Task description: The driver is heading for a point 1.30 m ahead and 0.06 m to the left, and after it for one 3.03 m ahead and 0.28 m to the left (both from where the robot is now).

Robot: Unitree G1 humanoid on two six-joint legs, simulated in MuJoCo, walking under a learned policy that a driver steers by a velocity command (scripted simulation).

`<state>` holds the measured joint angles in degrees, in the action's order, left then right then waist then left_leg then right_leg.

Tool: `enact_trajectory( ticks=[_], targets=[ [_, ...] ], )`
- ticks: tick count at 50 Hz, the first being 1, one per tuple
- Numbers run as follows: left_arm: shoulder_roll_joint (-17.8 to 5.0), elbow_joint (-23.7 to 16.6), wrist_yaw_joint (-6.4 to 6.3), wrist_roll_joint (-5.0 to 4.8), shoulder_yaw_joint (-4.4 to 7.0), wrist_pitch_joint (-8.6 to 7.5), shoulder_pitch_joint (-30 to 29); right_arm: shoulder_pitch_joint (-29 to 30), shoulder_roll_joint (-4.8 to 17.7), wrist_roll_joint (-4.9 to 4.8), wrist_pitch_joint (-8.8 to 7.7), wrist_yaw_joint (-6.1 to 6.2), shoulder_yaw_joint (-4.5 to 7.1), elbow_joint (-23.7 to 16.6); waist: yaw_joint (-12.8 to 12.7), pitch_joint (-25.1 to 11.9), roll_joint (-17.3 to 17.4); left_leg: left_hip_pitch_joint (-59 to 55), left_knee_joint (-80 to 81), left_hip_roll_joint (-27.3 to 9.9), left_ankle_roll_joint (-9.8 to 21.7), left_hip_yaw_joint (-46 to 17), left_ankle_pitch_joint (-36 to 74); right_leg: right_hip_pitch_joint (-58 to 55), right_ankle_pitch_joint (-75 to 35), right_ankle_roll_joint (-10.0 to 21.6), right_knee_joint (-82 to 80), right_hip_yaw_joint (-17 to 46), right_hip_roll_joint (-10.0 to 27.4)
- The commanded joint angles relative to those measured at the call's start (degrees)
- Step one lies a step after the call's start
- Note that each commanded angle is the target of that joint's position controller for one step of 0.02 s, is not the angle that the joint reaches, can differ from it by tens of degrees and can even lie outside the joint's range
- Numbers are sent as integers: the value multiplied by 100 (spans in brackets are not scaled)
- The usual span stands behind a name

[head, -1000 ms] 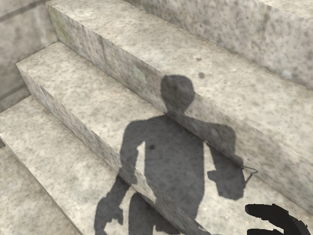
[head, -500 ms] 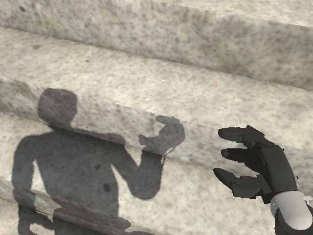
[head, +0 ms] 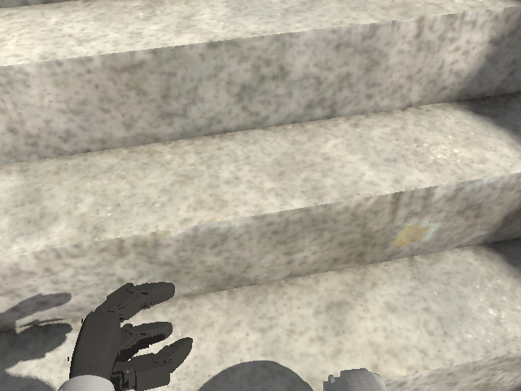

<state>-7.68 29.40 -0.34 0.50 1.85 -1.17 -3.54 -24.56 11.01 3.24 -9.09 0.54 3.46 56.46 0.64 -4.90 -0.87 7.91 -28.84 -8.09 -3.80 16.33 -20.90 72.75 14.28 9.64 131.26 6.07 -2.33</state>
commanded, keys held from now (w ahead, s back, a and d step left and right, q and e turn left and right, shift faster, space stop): w+e+shift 0.10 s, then w+shift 0.50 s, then w+q+shift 0.16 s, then q+shift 0.24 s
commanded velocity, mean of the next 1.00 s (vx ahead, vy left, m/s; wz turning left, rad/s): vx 0.91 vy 0.00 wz -0.12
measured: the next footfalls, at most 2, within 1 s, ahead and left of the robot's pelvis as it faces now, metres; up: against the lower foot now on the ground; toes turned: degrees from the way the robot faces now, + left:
right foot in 0.16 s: +0.28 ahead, -0.17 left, +0.20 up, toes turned +2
left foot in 0.74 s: +0.48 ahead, -0.13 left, +0.41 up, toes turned -2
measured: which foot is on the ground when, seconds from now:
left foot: down 0.00-0.20, up 0.22-0.72, down 0.74-1.00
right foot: up 0.00-0.14, down 0.16-0.76, up 0.78-1.00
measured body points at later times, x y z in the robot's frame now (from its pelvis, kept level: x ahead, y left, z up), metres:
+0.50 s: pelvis +0.27 -0.14 +0.22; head +0.32 -0.16 +0.67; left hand +0.19 +0.12 +0.11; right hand +0.62 -0.30 +0.26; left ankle +0.25 -0.03 -0.22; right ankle +0.24 -0.17 -0.52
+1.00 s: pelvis +0.53 -0.23 +0.40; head +0.51 -0.28 +0.85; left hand +0.81 -0.06 +0.44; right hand +0.56 -0.52 +0.24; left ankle +0.45 -0.12 -0.31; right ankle +0.55 -0.38 -0.17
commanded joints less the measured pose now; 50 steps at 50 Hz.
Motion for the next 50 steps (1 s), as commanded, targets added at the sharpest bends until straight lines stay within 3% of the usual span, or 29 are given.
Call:
enact_trajectory(
  ticks=[1,4,5,6,7,8,9,10,11,13,15,16,20,26,28,31,33,36,37,38,39,40,43,44,45,46,48,49,50],
  targets=[
    [-188,-699,-45,-2,57,24,-1209,147,663,52,-143,4,124,-220,-67,1089,-63,-788,2512,-1462,942,-754,-47,1409,1065,87,-254,59,251],
    [-74,-1207,-6,190,-73,342,-1694,-373,684,-2,-83,57,126,146,-8,1137,417,-1070,3298,-1081,931,152,998,829,1187,221,-2075,-961,706],
    [27,-1263,98,11,-269,370,-1594,-133,881,-243,-25,49,120,52,-88,1135,582,-413,3921,-762,1064,690,1966,-684,1619,328,-4292,-1635,802],
    [-9,-1074,141,9,-262,386,-1238,-80,962,-388,48,65,130,-103,-72,700,569,-81,3600,-680,1337,726,3867,-2325,1620,302,-5307,-1926,528],
    [-327,-551,133,-4,-60,343,-34,-216,1267,-579,119,128,88,-316,-354,-148,649,-135,2304,-1065,1692,457,9132,-4000,2164,65,-4918,-2513,-385],
    [-556,-106,39,-106,136,300,1908,125,1964,-521,131,31,267,-575,-1112,-1275,1465,-671,463,-1391,1669,125,11725,-5213,2048,193,-5242,-1974,-684],
    [-1147,74,35,-33,338,248,2752,668,2100,-687,58,-132,362,-1011,-1554,-1906,1607,-323,-1206,-1202,1565,-212,11350,-6033,1765,276,-6510,-745,-895],
    [-1837,140,-90,85,613,277,2645,1032,1726,-608,-99,-348,319,-1514,-1252,-1894,410,1631,-3212,-333,1057,-522,8272,-6937,3452,534,-8738,2218,61],
    [-2323,137,-123,32,863,306,2433,1611,1215,-380,-166,-564,324,-1909,-1165,-2166,-718,3006,-6272,949,727,-1498,2301,-7105,4944,369,-11281,5112,840],
    [-1912,448,-64,82,706,117,1590,2419,-116,-28,-132,-410,12,-2636,-631,-1956,-161,4260,-9818,759,734,-2663,2330,-6473,3734,-110,-11012,4516,1128],
    [-1158,1425,34,159,450,-263,2101,2528,-847,75,-36,-137,-370,-2943,-212,-262,213,5604,-10672,703,979,-2374,1897,-5568,1962,-46,-10638,3293,930],
    [-589,1784,-12,-72,306,-326,2799,2836,-640,369,-38,-50,-415,-2709,-666,95,318,5050,-9237,676,1019,-2093,1578,-6071,-584,-462,-10199,2398,-7],
    [-512,2349,-219,14,274,-532,3862,3023,-545,35,135,-224,-518,-2716,-643,-339,356,5814,-8206,871,778,-1554,410,-8378,-4533,-260,-10189,1613,386],
    [-208,2527,-336,182,141,-857,4859,4798,-1542,159,344,-289,-946,-3488,-558,-351,-552,7922,-11185,1076,975,-1264,-748,-7892,-3162,415,-11014,2914,1089],
    [-460,2454,-275,128,238,-977,4426,5445,-1416,229,408,-163,-960,-3756,-370,-44,-121,8334,-11247,902,1051,-1442,-530,-7348,-1796,370,-11779,3067,1280],
    [-67,2584,-226,-44,127,-755,4721,6210,-1165,-107,573,-119,-970,-3844,-821,514,473,5889,-7996,977,1051,-117,21,-5687,-3464,-68,-13213,1541,759],
    [-303,2397,-326,-123,197,-689,4193,5035,-1231,-231,671,-9,-927,-3576,-252,-356,-411,2552,-6142,1323,1288,-43,-576,-5341,-8542,-214,-12732,345,725],
    [-1420,2129,-360,-312,574,-882,4333,3076,-85,-509,954,159,-277,-2850,297,-1407,-1908,2033,-4519,1739,1378,-196,-1878,-7447,-13957,-152,-9903,502,1480],
    [-1554,1998,-279,-408,690,-974,4133,2630,358,-419,960,187,-73,-2612,540,-1607,-1312,1102,-3719,1854,1570,-572,-2148,-7072,-14012,-362,-8585,496,1480],
    [-1696,1780,-217,-415,803,-1003,3603,1998,723,-411,950,96,121,-2403,1093,-1766,-243,303,-2564,1503,2240,-2229,-2166,-6194,-10610,-575,-6314,662,921],
    [-922,1247,50,-271,664,-924,2695,1894,723,-492,980,49,143,-1895,1008,-1129,2119,-558,-675,-272,3647,-5816,-758,-2707,-1124,-1352,-2616,21,-808],
    [-607,629,4,128,537,-953,2005,2400,315,-445,902,51,87,-1995,610,-466,1379,224,48,-504,3674,-6840,986,-1108,8,-1233,268,170,-763],
    [304,-11,-175,408,-152,-556,1624,2218,-251,-156,470,277,-68,-904,-665,1336,-253,2168,652,-346,2366,-5024,-153,-156,625,-690,421,983,110],
    [360,62,-208,417,-282,-407,1973,2201,-284,-141,407,253,-122,-837,-987,1531,-650,2821,591,-101,1970,-4188,581,-653,451,-642,-489,752,386],
    [-798,-534,-17,-52,-334,16,1224,2668,-464,319,421,-458,-545,-810,-914,1230,-2258,3696,597,43,1950,-3061,2232,-1063,1728,-155,-2895,754,78],
    [-720,-1029,-15,138,-335,-14,863,2928,233,-14,282,-500,-195,-1033,-1264,646,-735,4030,364,621,1852,-2459,2462,-2037,2780,-344,-3824,264,163],
    [-641,-875,207,387,-407,91,922,3023,1618,49,239,-476,244,-1167,-1598,-186,336,5399,933,1064,1639,-2438,3697,-5114,776,-465,-4830,-276,232],
    [-812,-946,257,530,-483,277,784,2673,1588,-171,286,-525,248,-1215,-1475,-420,-736,4296,290,1491,1616,-2425,5598,-4640,675,-451,-6557,-582,-73],
    [-962,-146,432,427,-502,407,1683,2299,1233,-93,226,-544,67,-1098,-1299,-960,-1283,4447,-399,1740,1356,-2208,7290,-6714,-1998,-364,-8110,-515,-143]
  ],
)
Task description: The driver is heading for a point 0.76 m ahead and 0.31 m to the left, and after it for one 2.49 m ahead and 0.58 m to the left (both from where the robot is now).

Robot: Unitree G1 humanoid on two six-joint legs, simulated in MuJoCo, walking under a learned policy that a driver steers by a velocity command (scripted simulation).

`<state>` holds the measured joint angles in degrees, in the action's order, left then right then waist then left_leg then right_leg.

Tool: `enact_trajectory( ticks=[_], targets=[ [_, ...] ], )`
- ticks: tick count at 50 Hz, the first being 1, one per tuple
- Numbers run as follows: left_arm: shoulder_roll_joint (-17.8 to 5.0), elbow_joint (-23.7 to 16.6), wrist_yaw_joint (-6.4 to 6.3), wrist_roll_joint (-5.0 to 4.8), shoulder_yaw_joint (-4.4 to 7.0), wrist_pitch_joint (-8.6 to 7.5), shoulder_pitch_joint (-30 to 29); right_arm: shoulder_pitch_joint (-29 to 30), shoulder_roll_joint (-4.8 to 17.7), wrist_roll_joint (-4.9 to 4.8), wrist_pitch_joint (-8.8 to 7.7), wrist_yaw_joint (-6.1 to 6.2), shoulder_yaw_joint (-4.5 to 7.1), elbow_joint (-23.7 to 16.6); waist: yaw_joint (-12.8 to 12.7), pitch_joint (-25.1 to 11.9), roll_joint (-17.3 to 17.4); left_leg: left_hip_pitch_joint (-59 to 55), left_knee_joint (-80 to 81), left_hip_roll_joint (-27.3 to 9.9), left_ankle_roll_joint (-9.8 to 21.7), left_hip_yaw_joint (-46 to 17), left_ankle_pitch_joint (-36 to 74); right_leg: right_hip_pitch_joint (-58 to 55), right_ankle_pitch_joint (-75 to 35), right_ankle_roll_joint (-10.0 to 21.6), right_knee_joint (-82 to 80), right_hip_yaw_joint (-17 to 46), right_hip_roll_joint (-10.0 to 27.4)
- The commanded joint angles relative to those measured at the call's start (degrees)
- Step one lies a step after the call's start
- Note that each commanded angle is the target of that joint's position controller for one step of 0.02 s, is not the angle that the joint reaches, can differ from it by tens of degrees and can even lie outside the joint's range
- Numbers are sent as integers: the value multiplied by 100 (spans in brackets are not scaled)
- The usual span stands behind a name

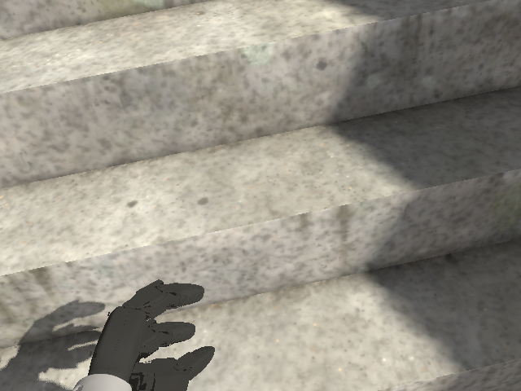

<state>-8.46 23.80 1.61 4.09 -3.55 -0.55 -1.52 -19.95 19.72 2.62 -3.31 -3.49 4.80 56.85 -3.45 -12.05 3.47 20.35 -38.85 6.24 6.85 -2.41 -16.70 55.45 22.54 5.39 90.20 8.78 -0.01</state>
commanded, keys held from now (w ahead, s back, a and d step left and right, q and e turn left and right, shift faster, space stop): q+shift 1.00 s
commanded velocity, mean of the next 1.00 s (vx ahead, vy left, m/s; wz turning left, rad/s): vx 0.09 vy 0.00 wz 0.95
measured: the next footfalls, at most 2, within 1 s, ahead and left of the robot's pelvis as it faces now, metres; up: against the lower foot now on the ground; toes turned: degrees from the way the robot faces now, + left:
right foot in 0.04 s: +0.03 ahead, -0.18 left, +0.00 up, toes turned +8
left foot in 0.32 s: +0.24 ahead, +0.06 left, +0.21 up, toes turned +9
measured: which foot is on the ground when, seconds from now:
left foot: down 0.00-0.02, up 0.04-0.30, down 0.32-0.68, up 0.70-1.00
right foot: up 0.00-0.02, down 0.04-0.34, up 0.36-0.66, down 0.68-1.00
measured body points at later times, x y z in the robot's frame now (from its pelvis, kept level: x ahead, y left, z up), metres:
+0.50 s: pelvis +0.17 -0.07 +0.16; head +0.16 -0.10 +0.61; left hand +0.31 +0.23 +0.12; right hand +0.28 -0.26 +0.00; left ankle +0.20 +0.05 -0.52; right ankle +0.17 -0.23 -0.35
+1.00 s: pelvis +0.26 -0.11 +0.22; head +0.28 -0.15 +0.67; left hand +0.12 +0.12 +0.14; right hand +0.56 -0.10 +0.12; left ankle +0.15 +0.01 -0.31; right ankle +0.29 -0.23 -0.52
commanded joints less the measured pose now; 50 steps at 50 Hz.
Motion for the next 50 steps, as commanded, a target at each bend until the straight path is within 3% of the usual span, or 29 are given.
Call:
enact_trajectory(
  ticks=[1,2,3,4,5,7,10,12,13,14,17,18,19,20,21,22,23,26,30,32,34,35,36,37,39,40,42,46,50],
  targets=[
    [-582,1018,194,229,37,543,3433,2659,231,-222,-382,-211,-59,-1585,-1848,42,-996,2609,-711,505,405,-571,7176,-6395,-3297,-224,-8037,-309,-192],
    [-542,2010,320,185,12,706,4137,2117,-234,-189,-240,-218,-220,-1468,-1375,1040,-1775,2358,-2079,792,358,-59,2569,-6475,-4766,-316,-10034,-220,-170],
    [-604,2108,381,476,52,716,3311,-45,-788,-377,117,-375,-271,-998,-174,984,-750,3237,-4146,680,234,-2,-20,-7099,-6749,36,-8606,-292,767],
    [-1278,1858,318,263,231,571,2991,-1586,-639,-51,60,-493,-186,-993,691,-541,-1847,4402,-6604,242,27,-195,-1091,-8364,-11806,1615,-5800,473,2686],
    [-1065,2062,339,307,304,341,2829,-1348,-498,-71,26,-489,-250,-1293,459,-1316,-1583,5226,-8113,-11,-175,-142,-1582,-8745,-10742,1541,-5841,169,3025],
    [-909,2673,71,353,398,-269,2875,932,-896,-474,-84,-235,-610,-2187,-87,-949,-1354,7281,-10018,-170,25,210,-2832,-8658,-9214,943,-5943,-439,2622],
    [-1363,2848,-317,450,636,-323,1754,2184,-967,-523,156,-95,-820,-2886,731,-312,-645,5564,-7342,-226,205,939,-2334,-5899,-6912,436,-7325,-1794,1299],
    [-1699,2518,-85,667,727,-79,658,1889,-1013,-210,634,-141,-924,-3148,1728,-541,-899,2780,-5108,-274,234,1049,-325,-3513,-8025,806,-8054,-2101,1194],
    [-2578,2674,303,537,985,32,535,1276,-872,-247,1019,-347,-986,-3092,2207,-487,-1649,2159,-4619,295,-112,1245,-1028,-3482,-11288,1604,-8223,-1743,1909],
    [-2814,2315,442,299,1107,-275,-51,-142,-617,-417,1132,-530,-904,-2414,2262,-29,-1358,2445,-4409,124,-191,1062,-339,-4459,-12756,1389,-7864,-2073,2364],
    [-1976,1793,327,153,978,-388,-100,-2573,-98,-296,1258,2,-453,-1312,2225,-674,-321,245,-1716,871,350,-83,489,-3739,-11486,717,-4589,-1832,1746],
    [-1046,1500,466,421,785,-159,10,-2609,103,-19,1221,190,-463,-1039,1684,-1212,1819,-1059,379,-182,1583,-3461,1733,-1583,-2246,-125,-749,-1330,40],
    [-775,1258,236,-407,539,-325,290,697,418,220,947,663,25,-1970,733,-891,660,-76,1319,-660,1818,-5121,-1053,-1573,-991,-567,1746,25,-886],
    [-437,1129,94,-261,410,-343,664,1229,478,259,848,778,53,-2000,431,-115,105,949,1641,-614,1564,-5066,-3083,-1119,-1207,-569,2554,300,-748],
    [-1300,1718,276,-281,651,-79,1078,495,-500,37,359,139,-474,-1565,785,1177,161,1475,1094,-490,976,-4189,-2850,252,-1835,-95,2436,1231,-623],
    [-1224,1619,227,-15,594,-34,951,247,-896,-202,7,2,-608,-1156,635,1181,290,1633,957,-383,1059,-3864,-2113,374,-1308,60,2323,1024,-505],
    [-776,1430,97,6,439,-83,967,435,-1171,-239,-188,-23,-726,-900,293,1103,-156,2016,955,-152,953,-3332,-1214,108,-780,100,2084,976,-459],
    [-1258,970,-337,-113,528,-91,253,1032,-653,-85,-285,2,-555,-1457,400,200,-787,1692,1284,-381,770,-2952,215,-317,-303,-733,981,471,-202],
    [-1119,875,-111,31,648,-121,894,1907,177,-180,-385,201,-283,-2312,-148,143,-93,3798,1974,137,261,-2220,1185,-4576,-140,-1096,-2420,-429,-240],
    [-874,743,-159,43,571,16,1082,1282,-93,-99,-266,204,-219,-2315,-68,237,-688,2371,1391,-20,353,-2988,199,-4474,260,-968,-5478,381,-373],
    [-451,1225,63,-27,475,48,1400,547,-126,-460,48,217,-99,-2258,213,568,188,143,199,397,104,-2792,-799,-4506,-2109,-942,-8054,22,139],
    [-1155,1198,103,-292,709,-105,1263,-633,-467,-426,102,176,-119,-2259,1024,-347,-744,1671,-1725,759,-610,-1811,-1660,-6218,-5767,527,-5888,937,1476],
    [-1907,756,9,-202,1006,-59,727,-1649,-336,-141,13,192,-71,-2142,1000,-650,-2344,3619,-3484,857,-1287,-1880,-2774,-6804,-7220,2398,-5973,3167,3262],
    [-2076,787,-144,-59,1163,-180,687,-902,-106,-118,-34,84,-136,-2123,563,60,-1378,4326,-5722,296,-1455,-1724,-1983,-5937,-5903,2376,-6396,3436,3387],
    [-504,831,-23,-77,525,-197,181,711,-100,-345,83,220,-179,-2252,513,349,-510,4366,-6542,259,-1052,-1074,-379,-4769,-3383,1247,-6666,965,1832],
    [-326,998,-48,-66,470,-139,354,1331,-296,-445,61,369,-262,-2393,437,730,-683,4627,-6086,306,-910,-896,-194,-4682,-3341,1025,-6760,453,1365],
    [-414,972,-214,-179,493,-217,613,1421,-404,-276,40,233,-390,-2283,331,393,-626,4342,-5420,-76,-1057,-533,50,-5004,-2906,940,-7019,74,1280],
    [-1035,1216,-185,-2,605,-306,1221,1477,-167,-246,7,-82,-368,-2051,130,406,-902,4424,-6198,-246,-1083,-536,295,-4989,-2876,1251,-7240,-198,1708],
    [-957,1242,-140,26,530,-423,1193,1550,2,-200,50,-90,-309,-1930,289,569,-781,4144,-5778,-626,-985,-435,590,-5168,-3608,1210,-7520,-1065,1910]
  ],
)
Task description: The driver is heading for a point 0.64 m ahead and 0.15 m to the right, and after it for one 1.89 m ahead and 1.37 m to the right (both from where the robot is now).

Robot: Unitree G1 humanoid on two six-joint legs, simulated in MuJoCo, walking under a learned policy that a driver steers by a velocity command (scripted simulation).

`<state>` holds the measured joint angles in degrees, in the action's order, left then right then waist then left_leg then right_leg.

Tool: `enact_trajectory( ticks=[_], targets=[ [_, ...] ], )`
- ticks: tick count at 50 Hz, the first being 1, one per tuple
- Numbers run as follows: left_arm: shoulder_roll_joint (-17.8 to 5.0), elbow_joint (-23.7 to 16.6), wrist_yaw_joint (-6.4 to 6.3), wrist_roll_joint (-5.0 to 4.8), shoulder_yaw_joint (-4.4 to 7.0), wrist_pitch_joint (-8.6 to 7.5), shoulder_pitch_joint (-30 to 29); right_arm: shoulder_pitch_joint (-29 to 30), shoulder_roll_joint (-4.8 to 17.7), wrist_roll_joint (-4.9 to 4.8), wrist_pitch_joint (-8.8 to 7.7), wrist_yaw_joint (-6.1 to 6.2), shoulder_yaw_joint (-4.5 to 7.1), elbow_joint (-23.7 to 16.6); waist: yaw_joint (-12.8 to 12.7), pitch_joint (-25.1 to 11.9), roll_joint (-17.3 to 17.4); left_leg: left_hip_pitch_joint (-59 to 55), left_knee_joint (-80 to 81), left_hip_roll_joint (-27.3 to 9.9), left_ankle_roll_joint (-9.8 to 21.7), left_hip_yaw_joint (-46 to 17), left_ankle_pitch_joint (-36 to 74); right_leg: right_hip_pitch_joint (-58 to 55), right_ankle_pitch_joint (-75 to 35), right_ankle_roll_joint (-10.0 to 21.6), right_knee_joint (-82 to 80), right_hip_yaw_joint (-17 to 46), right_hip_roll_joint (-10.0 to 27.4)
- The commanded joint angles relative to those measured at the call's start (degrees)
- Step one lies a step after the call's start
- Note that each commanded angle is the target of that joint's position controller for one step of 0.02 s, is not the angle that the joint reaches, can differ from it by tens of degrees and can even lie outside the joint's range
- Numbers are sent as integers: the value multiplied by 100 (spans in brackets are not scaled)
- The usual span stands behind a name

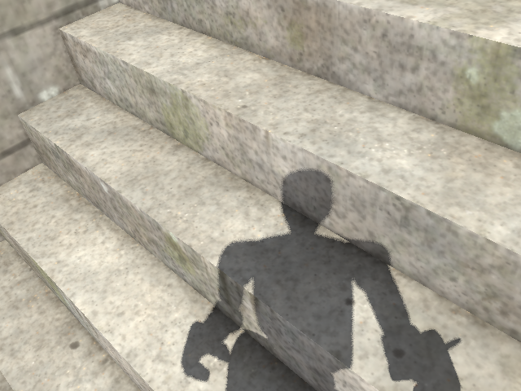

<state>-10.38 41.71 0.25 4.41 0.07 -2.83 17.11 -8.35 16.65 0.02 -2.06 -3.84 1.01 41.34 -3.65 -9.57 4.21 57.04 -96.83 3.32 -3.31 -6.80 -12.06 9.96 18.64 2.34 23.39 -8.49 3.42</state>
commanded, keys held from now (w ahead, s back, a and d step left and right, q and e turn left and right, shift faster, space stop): q+shift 0.08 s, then shift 0.04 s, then e+shift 0.02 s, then w+e+shift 0.42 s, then e+shift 0.44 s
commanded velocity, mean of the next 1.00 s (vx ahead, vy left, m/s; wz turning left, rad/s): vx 0.39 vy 0.00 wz -0.33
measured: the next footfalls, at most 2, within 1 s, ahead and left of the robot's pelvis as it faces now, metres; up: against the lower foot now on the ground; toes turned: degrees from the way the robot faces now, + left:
left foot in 0.28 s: +0.11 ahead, +0.20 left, +0.00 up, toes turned +14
right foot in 0.70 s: +0.38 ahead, +0.04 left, +0.20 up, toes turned +4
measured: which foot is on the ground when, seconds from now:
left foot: up 0.00-0.26, down 0.28-0.70, up 0.72-1.00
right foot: down 0.00-0.32, up 0.34-0.68, down 0.70-1.00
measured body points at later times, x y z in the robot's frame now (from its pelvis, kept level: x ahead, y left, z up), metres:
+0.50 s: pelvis +0.14 +0.10 -0.01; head +0.13 +0.09 +0.44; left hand +0.27 +0.33 -0.12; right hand +0.09 -0.17 -0.15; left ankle +0.07 +0.19 -0.74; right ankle +0.13 -0.01 -0.34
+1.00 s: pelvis +0.36 +0.09 +0.18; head +0.35 +0.08 +0.63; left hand +0.31 +0.28 +0.03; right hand +0.58 -0.18 +0.14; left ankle +0.52 +0.24 -0.31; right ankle +0.34 +0.03 -0.54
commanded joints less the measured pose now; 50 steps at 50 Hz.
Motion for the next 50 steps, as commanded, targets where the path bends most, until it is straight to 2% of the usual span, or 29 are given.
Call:
enact_trajectory(
  ticks=[1,7,10,12,13,14,15,16,17,18,19,21,24,27,29,31,32,33,34,35,36,37,38,39,41,42,44,48,50],
  targets=[
    [-787,-566,-25,-19,172,-243,-704,491,315,104,-45,-101,78,-410,324,369,-844,258,406,-460,10,189,29,-681,-3400,1428,-888,450,1507],
    [-1266,-103,-224,-15,490,-397,300,1251,-307,169,283,-320,-146,-767,129,978,-1272,-1450,4069,-834,192,1303,-936,-942,-5777,1216,-709,115,1739],
    [-1193,-50,220,174,454,-368,13,656,207,178,369,8,79,-491,502,1046,-1505,-1888,4871,-690,634,976,-453,-1106,-4466,1196,-1129,435,2088],
    [-1086,124,307,54,428,-211,-18,588,523,299,387,107,217,-320,474,789,-1235,-2112,6677,-438,830,1268,258,-1897,-2524,995,-925,313,1528],
    [-1228,300,379,127,461,-53,369,430,359,243,352,151,194,-212,435,836,-1291,-3002,7368,-253,904,1452,878,-1540,-2418,1105,-802,343,1540],
    [-948,474,40,-701,440,88,727,-191,-19,282,40,192,258,-381,514,929,-1233,-4348,7381,47,861,2014,375,-846,-3531,649,814,-67,804],
    [-1053,589,513,587,360,99,1167,-1374,666,133,205,308,373,449,851,-281,-501,-6129,7161,-259,1177,1182,1006,75,-3489,788,1459,75,870],
    [-369,438,847,658,218,0,1665,-2954,1229,98,237,412,573,928,1088,-1052,517,-8645,6787,-1458,2228,6,2629,2358,-1611,600,3598,239,224],
    [-140,386,1080,293,132,-135,796,-3708,1390,234,268,285,701,1366,1797,-574,799,-7906,7917,-2536,2729,-1823,1686,3729,941,576,7214,458,-567],
    [197,545,1095,-87,77,-281,437,-3470,1077,450,148,120,557,1783,1616,291,926,-7334,7315,-2853,2489,-1531,1589,5847,1007,811,11308,1348,-642],
    [-227,-562,80,-1103,355,-309,-1888,-1615,96,658,61,218,319,504,1291,391,-835,-6520,7426,-2469,1572,-627,1759,5706,574,366,11254,1146,-542],
    [264,-1012,-354,-832,25,-269,-1744,-1666,101,539,-218,286,221,934,575,634,-160,-5975,7665,-2514,1280,-124,1217,6165,980,369,11997,1071,-293],
    [211,-1270,-258,-664,1,97,-1482,-1400,9,416,-499,399,116,1108,-57,1116,312,-4917,8736,-2691,1157,106,-1328,6514,1111,531,12691,1198,-324],
    [84,-1465,-355,-666,-17,521,-1711,-824,40,426,-597,398,30,1033,-566,2023,38,-3206,9591,-2206,942,1210,-855,5952,622,530,11781,779,-573],
    [-59,-1492,-390,-588,-1,745,-1883,-1313,139,324,-422,489,23,1047,-290,2193,-245,-3243,9876,-1731,921,1901,317,5373,556,525,10270,110,-787],
    [-108,-1479,-447,-499,-14,810,-1554,-1186,381,102,-303,698,-7,948,-713,1795,-131,-3524,9230,-1267,615,2888,5173,3573,1060,685,7702,-438,-791],
    [-616,-2642,522,-756,-185,802,-3360,-2084,1272,855,-175,-136,101,1804,-1019,968,1530,-3089,8672,-1760,2154,1760,12598,3467,1875,542,6611,-788,-1866],
    [-39,-2051,797,-848,-320,920,-1558,-1416,1707,1181,-120,-431,207,1455,-1237,1361,1676,-4831,7880,-3327,2782,1437,15261,4060,413,736,5226,-12,-1428],
    [-18,-1390,875,-760,-347,1009,-580,-1528,2018,1127,-33,-476,367,1443,-1150,224,1422,-6132,6947,-3069,2936,1719,15735,4077,-108,541,4304,-345,-1949],
    [-110,-1133,765,-786,-192,1130,71,-1791,1915,1076,110,-460,470,1581,-1257,-77,1418,-5478,5131,-2688,2797,1781,15027,2946,-592,797,3136,-186,-2362],
    [-692,-263,477,-382,-21,1209,1448,-1761,712,1490,327,-637,202,1110,-866,-1361,-507,-2196,2357,-1938,2022,1102,9891,52,-3133,2052,3363,2515,-2076],
    [-1003,-282,410,139,-27,1232,1350,-1277,623,859,397,-743,217,1217,-883,-2002,-1058,-1114,265,-525,1493,132,2480,-347,-2987,2861,1578,5049,-653],
    [-948,-239,477,-1,81,1048,1256,-568,506,127,300,-475,211,863,-981,-972,-714,79,-309,-378,1362,-919,2412,505,589,1977,463,5881,-4],
    [-700,105,511,-165,98,826,1132,-119,353,-69,145,-146,206,817,-727,247,-689,691,-119,-256,1160,-938,2712,1309,1905,1481,479,5731,-173],
    [144,750,612,-195,-146,253,384,133,-28,468,56,311,31,475,356,259,-1026,875,-704,-107,1352,-799,2450,2065,873,1364,755,4114,-909],
    [359,973,680,-221,-238,108,-45,161,-163,413,49,379,-29,336,730,300,-702,824,-1109,-111,1361,-646,1979,2627,518,1283,622,3863,-1048],
    [419,1138,604,-357,-241,-144,6,351,-15,277,-10,469,-45,191,663,306,-634,1303,-1339,-97,1123,-292,832,2456,-347,1070,466,3484,-1143],
    [-441,1050,582,18,31,-376,224,1317,-10,36,-93,551,-50,-479,628,-37,-471,-318,-308,-240,609,627,529,3381,-1321,302,207,3567,-1201],
    [-129,1553,454,28,-81,-396,1522,1163,-309,79,5,459,-116,-500,460,97,-889,957,-1845,-61,398,439,8,1954,-2311,491,617,4247,-841]
  ],
)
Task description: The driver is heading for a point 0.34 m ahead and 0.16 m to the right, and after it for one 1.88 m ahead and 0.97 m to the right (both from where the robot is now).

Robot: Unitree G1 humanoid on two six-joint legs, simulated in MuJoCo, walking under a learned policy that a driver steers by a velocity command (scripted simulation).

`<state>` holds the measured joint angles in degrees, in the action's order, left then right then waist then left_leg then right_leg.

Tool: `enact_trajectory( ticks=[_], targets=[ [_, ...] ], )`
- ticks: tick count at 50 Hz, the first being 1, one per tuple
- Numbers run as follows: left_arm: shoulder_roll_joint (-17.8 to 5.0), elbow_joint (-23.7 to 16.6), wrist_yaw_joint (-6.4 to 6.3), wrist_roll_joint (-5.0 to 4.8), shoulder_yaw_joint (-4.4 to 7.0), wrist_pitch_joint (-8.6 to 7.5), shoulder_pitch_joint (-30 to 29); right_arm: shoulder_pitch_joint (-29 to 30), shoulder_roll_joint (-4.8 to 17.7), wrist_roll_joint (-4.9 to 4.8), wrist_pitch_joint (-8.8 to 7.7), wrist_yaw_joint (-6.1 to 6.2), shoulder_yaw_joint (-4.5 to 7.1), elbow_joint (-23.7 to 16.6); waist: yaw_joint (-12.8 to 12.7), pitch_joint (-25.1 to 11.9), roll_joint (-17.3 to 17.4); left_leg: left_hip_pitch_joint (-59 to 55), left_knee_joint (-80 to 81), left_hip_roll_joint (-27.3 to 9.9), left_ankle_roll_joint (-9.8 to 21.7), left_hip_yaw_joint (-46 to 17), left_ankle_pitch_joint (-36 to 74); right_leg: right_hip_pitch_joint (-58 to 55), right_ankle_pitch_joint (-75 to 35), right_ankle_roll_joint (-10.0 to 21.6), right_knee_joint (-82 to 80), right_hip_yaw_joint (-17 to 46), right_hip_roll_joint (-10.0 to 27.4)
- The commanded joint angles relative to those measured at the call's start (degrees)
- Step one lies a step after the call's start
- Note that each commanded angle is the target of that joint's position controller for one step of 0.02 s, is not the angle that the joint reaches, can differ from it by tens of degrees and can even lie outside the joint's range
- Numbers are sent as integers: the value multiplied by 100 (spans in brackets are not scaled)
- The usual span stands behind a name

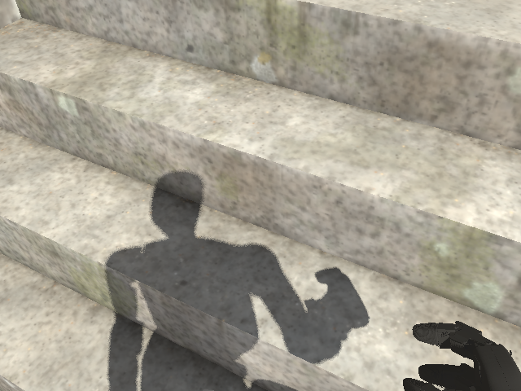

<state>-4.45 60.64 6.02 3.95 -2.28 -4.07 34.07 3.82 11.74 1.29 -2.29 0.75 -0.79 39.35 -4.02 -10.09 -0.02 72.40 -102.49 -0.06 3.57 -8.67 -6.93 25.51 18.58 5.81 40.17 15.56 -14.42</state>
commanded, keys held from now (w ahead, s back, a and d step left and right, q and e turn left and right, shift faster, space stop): e+shift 0.70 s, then shift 0.20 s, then w+shift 0.10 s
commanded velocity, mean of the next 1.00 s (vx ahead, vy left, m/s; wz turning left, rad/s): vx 0.05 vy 0.00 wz -0.85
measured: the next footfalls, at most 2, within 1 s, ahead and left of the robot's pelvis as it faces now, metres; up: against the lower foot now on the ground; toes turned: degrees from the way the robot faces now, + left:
left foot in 0.24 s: +0.34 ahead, +0.15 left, +0.20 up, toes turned -17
right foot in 0.76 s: +0.12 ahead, -0.06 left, +0.20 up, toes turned -54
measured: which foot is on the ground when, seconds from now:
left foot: up 0.00-0.22, down 0.24-0.78, up 0.80-1.00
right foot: down 0.00-0.28, up 0.30-0.74, down 0.76-1.00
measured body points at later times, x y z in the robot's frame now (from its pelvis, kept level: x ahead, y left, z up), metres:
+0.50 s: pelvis +0.16 +0.09 +0.17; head +0.15 +0.08 +0.62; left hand +0.49 +0.22 +0.11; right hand +0.15 -0.20 +0.07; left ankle +0.30 +0.16 -0.51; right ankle +0.09 +0.00 -0.36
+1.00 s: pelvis +0.17 +0.07 +0.13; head +0.16 +0.07 +0.58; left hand +0.48 +0.08 +0.06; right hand +0.02 -0.19 +0.03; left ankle +0.20 +0.15 -0.37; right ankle +0.08 -0.02 -0.54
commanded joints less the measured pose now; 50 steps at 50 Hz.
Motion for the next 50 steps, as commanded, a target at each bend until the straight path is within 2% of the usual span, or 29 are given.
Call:
enact_trajectory(
  ticks=[1,4,6,7,9,10,11,12,13,14,15,16,17,19,20,22,25,29,36,38,39,40,41,43,44,45,47,48,50],
  targets=[
    [-587,-29,-143,25,140,-289,777,328,123,33,37,75,43,-427,241,288,-544,623,-1705,419,-326,278,-1316,-1012,-2497,350,-763,2414,1176],
    [-571,240,-272,90,217,-251,1572,1180,-7,-86,-134,209,-68,-731,-113,678,-702,3118,-2433,377,-267,-154,-2537,-3638,-2944,466,-305,3182,1808],
    [-576,85,-378,-8,221,-236,1211,1632,-81,-27,-255,127,-96,-947,-58,852,-529,3032,-2015,245,-98,-40,-2704,-3228,-2499,348,-403,3093,1667],
    [-773,-191,-367,-56,251,-189,761,1999,-124,70,-260,79,-88,-1137,48,717,-213,1986,-866,179,-119,416,-2393,-2216,-2034,354,-694,2899,1314],
    [-988,-503,-428,-120,350,-148,323,2165,-459,158,-135,52,-46,-1435,323,552,-553,332,77,50,-171,679,-1468,-554,-2114,444,-1255,3332,1237],
    [-1347,-895,-203,-359,570,-138,-768,2895,-619,149,125,-114,-169,-1849,786,709,-167,-2492,2430,279,-188,1393,-3192,1678,-3769,697,-2872,3074,1402],
    [-1548,-850,-143,-217,696,-122,-622,2696,-870,45,430,-299,-175,-1931,795,404,-802,-4018,2324,492,-488,1602,-1754,2496,-5420,1070,-3241,3679,1660],
    [-1955,-1216,-86,-427,839,-268,-1187,1417,-294,-65,338,-287,101,-1601,1345,390,-1568,-4722,2805,676,-541,1447,-1219,1688,-8085,810,-2424,3321,1750],
    [-1593,-1366,61,-327,896,-327,-1406,-290,584,-167,265,-172,475,-1044,1741,-1422,-208,-6158,4586,659,-12,462,-910,805,-8813,491,-522,2763,1080],
    [-367,-1523,214,50,634,-283,-323,-1225,917,-42,284,-104,544,-622,1227,-3221,2339,-8429,6167,-1135,1645,-2723,82,1801,-5207,31,1262,2053,4],
    [-673,-836,250,-136,745,-98,-222,-1269,1140,299,338,-140,535,-678,1485,-2648,3046,-7250,7637,-2352,2437,-5315,-2067,2211,-318,-443,5229,1537,-513],
    [-1224,-1031,249,-247,860,-51,-1126,-1260,1228,399,82,-20,472,-420,1579,-955,1708,-5671,7845,-2038,1912,-5283,-4236,3200,-844,-558,7342,866,58],
    [-1193,-949,73,-399,820,-84,-1397,-577,1039,161,-138,-28,356,-155,967,123,1396,-4483,7642,-2057,1584,-4246,-5142,3594,-1443,-462,7510,397,708],
    [-883,-941,-281,-165,612,-21,-1714,-80,-733,-123,-404,-21,-55,296,480,271,-522,-3699,6954,-1902,1001,-1448,-2776,2790,-1174,-303,6378,-336,1406],
    [-694,-1161,-263,-122,499,47,-2151,92,-1031,-238,-498,147,-69,411,295,361,-747,-3587,6980,-1480,616,-419,-1939,2377,-605,-318,5567,-529,1709],
    [-716,-1275,20,-149,377,64,-2364,161,-740,-206,-593,450,53,356,286,125,29,-3675,7086,-1193,632,535,-497,2078,-536,-306,6149,-875,1669],
    [-1086,-1616,265,-364,326,-3,-2796,99,-1,160,-634,480,185,267,200,87,-23,-3702,7275,-1292,633,1499,-717,2109,-1027,-125,6539,-972,1587],
    [-1574,-2089,-56,-277,305,-30,-3342,-671,304,170,-564,338,196,448,443,114,143,-5019,7768,-2106,781,1177,-1421,2940,-481,-497,5888,-635,1935],
    [-1382,-2328,-262,98,264,94,-3609,-1244,578,293,-720,296,225,706,679,494,346,-5564,7088,-2519,273,1749,-2191,1895,326,-647,2591,-1045,2394],
    [-1341,-1959,-323,32,363,85,-2912,-805,683,382,-614,169,217,625,369,650,100,-4949,6529,-2313,-16,2004,-3135,421,-1022,-585,237,-1591,2240],
    [-1572,-1644,-360,-142,498,3,-2322,-449,672,381,-510,112,184,426,189,536,-427,-4682,5738,-1950,-62,2245,-3236,-447,-2196,-435,-756,-1910,1914],
    [-2157,-1301,-428,-377,764,-141,-1991,-560,425,398,-485,98,129,116,296,-77,-1666,-3518,4083,-984,-422,2723,-2826,-2098,-3633,-9,-140,-1673,1899],
    [-2723,-1215,-438,-318,951,-225,-1781,-387,253,381,-509,80,67,-243,44,-338,-2316,-1923,2536,-554,-635,2608,-3772,-2886,-5422,397,196,-801,2408],
    [-3096,-1923,-399,112,1050,-176,-2595,-1142,413,7,-542,144,286,-336,275,-645,-1473,-1891,-17,-140,-608,1745,-2794,-1664,-5428,538,-27,201,2705],
    [-3250,-2482,-439,139,1046,138,-3337,-1955,933,-147,-484,239,550,-31,475,-595,-816,-2001,-1803,19,-872,821,-2127,-685,-4213,864,152,839,3128],
    [-2771,-2732,-463,71,774,487,-3751,-2046,932,-89,-355,191,580,-34,570,-470,-384,-1711,-2054,63,-921,465,-1477,-55,-2985,1083,163,691,3052],
    [-963,-2942,-313,-64,58,748,-4205,-2468,737,421,-210,65,415,272,822,305,332,-1757,-782,-59,-565,-200,-415,1570,-671,979,351,861,2977],
    [-649,-3107,-336,-182,-106,711,-4748,-3219,493,723,-166,7,324,628,1162,-58,116,-2408,-352,223,-418,270,117,1934,-721,873,648,142,2511],
    [-1278,-3665,-427,-395,2,555,-5591,-4903,838,977,-67,-59,364,1348,1523,-424,88,-3636,608,795,-465,909,-451,2473,-1143,869,654,-56,2291]
  ],
)
Keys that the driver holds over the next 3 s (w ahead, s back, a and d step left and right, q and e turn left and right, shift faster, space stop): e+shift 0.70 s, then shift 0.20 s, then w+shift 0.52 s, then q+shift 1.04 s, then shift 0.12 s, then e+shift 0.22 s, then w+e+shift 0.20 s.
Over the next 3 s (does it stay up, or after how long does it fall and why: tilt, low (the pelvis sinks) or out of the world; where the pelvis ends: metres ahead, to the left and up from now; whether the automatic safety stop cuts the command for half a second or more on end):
stays up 0.43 -0.23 0.42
